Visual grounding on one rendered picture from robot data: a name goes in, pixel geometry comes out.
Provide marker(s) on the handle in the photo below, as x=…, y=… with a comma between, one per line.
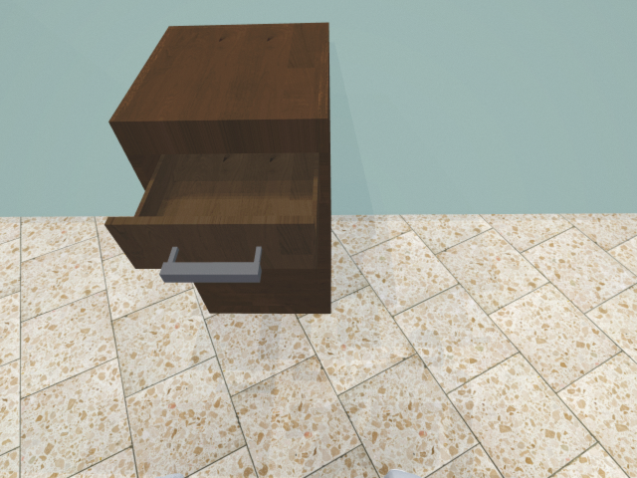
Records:
x=211, y=272

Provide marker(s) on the cabinet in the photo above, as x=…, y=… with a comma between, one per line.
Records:
x=252, y=88

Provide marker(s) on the drawer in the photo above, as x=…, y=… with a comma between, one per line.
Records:
x=219, y=207

